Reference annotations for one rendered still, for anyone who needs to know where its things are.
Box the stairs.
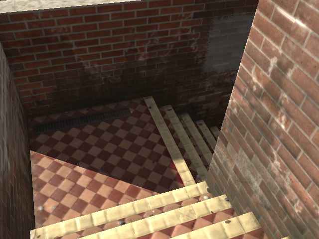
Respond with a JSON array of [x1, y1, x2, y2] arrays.
[[158, 105, 220, 183], [30, 181, 291, 239]]

